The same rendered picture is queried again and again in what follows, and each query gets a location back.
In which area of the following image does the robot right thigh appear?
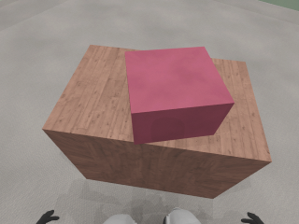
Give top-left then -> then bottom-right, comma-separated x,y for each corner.
165,209 -> 201,224

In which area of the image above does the robot thigh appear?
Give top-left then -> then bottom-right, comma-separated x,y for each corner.
165,209 -> 201,224
103,214 -> 137,224

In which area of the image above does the left robot hand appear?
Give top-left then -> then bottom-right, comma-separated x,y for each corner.
36,210 -> 59,224

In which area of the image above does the carton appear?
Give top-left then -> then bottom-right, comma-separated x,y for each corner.
124,47 -> 235,145

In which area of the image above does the robot left thigh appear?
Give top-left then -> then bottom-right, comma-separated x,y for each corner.
103,214 -> 137,224

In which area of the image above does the pedestal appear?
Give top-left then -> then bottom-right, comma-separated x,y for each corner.
42,45 -> 272,199

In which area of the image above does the right robot hand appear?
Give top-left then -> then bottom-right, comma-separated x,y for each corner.
241,212 -> 264,224

